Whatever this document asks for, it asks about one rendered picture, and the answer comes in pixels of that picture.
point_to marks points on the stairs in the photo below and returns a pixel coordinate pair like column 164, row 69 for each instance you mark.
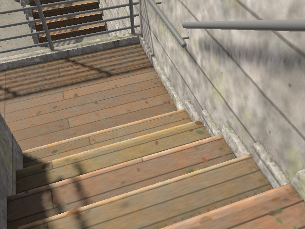
column 68, row 20
column 161, row 172

